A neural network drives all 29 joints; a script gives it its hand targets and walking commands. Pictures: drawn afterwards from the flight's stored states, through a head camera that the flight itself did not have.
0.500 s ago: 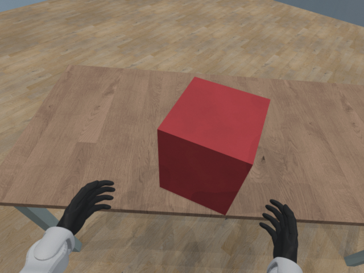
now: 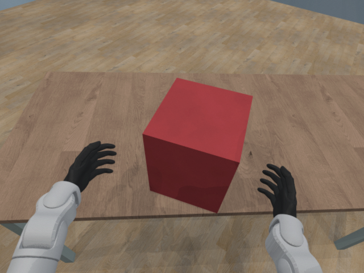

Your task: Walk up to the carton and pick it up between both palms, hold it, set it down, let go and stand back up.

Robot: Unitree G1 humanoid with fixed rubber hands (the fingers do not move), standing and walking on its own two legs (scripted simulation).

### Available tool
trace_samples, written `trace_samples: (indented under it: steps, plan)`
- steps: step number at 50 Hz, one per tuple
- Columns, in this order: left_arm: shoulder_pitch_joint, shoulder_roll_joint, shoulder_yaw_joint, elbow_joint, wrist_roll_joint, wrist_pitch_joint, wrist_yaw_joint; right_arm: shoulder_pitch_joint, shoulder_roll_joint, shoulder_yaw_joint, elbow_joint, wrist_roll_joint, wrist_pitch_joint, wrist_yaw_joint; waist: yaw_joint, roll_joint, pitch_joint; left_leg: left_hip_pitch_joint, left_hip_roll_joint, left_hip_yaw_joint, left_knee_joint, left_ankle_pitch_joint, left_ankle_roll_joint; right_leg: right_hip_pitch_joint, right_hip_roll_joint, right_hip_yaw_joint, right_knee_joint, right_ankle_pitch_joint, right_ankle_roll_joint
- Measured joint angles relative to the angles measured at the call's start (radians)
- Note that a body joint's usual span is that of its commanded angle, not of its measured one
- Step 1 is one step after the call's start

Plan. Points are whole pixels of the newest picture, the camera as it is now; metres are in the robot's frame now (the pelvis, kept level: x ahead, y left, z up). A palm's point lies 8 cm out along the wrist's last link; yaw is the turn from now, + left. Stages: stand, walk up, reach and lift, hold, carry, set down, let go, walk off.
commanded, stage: reach and lift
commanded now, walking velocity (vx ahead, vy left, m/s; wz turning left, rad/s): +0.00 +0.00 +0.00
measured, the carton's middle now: (197, 147) +0.42 -0.04 +0.01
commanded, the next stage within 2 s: none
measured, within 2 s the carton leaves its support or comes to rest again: neither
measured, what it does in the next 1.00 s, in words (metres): stands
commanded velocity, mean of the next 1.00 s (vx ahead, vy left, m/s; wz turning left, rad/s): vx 0.00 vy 0.00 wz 0.00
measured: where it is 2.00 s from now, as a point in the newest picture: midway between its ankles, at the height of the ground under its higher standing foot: outside the picture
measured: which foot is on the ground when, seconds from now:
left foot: down 0.00-1.00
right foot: down 0.00-1.00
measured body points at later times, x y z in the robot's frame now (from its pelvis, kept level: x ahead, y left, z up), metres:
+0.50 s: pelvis -0.01 +0.00 +0.00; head +0.00 +0.02 +0.45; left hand +0.39 +0.19 +0.10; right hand +0.30 -0.21 +0.09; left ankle -0.03 +0.11 -0.74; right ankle +0.00 -0.16 -0.74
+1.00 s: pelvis -0.02 +0.00 +0.00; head +0.01 +0.02 +0.45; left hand +0.45 +0.16 +0.14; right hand +0.35 -0.22 +0.12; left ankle -0.03 +0.11 -0.74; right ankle +0.00 -0.16 -0.74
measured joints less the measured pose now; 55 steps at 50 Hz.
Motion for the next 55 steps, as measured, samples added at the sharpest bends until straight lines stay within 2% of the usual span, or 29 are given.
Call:
trace_samples:
  steps: [13, 25, 36, 43, 55]
  plan:
    - [-0.200, -0.001, 0.010, 0.130, -0.006, 0.079, -0.001, -0.208, -0.019, -0.048, 0.071, 0.017, 0.117, 0.012, -0.039, 0.000, -0.015, -0.030, -0.009, 0.002, -0.014, 0.025, 0.007, -0.030, -0.008, 0.003, -0.013, 0.024, 0.005]
    - [-0.391, 0.003, -0.008, 0.311, 0.001, 0.090, 0.009, -0.402, -0.027, -0.093, 0.199, 0.035, 0.156, 0.022, -0.077, -0.007, -0.037, -0.068, -0.011, -0.003, -0.013, 0.037, 0.007, -0.066, -0.009, 0.001, -0.012, 0.035, 0.004]
    - [-0.553, 0.014, -0.021, 0.462, 0.005, 0.087, 0.022, -0.542, -0.022, -0.100, 0.318, 0.047, 0.153, 0.016, -0.114, -0.008, -0.061, -0.110, -0.009, -0.014, -0.007, 0.041, 0.003, -0.103, -0.006, -0.008, -0.009, 0.036, 0.001]
    - [-0.665, 0.025, -0.037, 0.604, 0.003, 0.056, 0.020, -0.635, -0.027, -0.098, 0.408, 0.058, 0.133, 0.008, -0.133, -0.005, -0.078, -0.140, -0.010, -0.020, -0.003, 0.044, 0.003, -0.131, -0.007, -0.012, -0.003, 0.037, 0.000]
    - [-0.855, 0.019, -0.093, 0.876, -0.005, -0.036, 0.052, -0.828, -0.017, -0.110, 0.657, 0.071, 0.070, 0.016, -0.176, -0.006, -0.139, -0.229, -0.008, -0.033, 0.024, 0.046, 0.001, -0.210, -0.004, -0.024, 0.010, 0.042, -0.003]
